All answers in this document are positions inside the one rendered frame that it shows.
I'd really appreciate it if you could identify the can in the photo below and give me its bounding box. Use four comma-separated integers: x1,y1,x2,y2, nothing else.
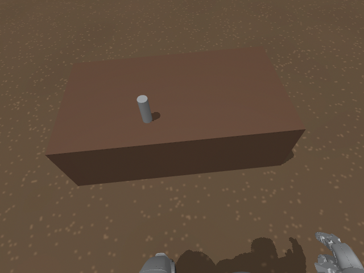
136,95,152,123

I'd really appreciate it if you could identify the right robot hand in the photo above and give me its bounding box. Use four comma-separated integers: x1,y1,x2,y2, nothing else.
315,232,364,273

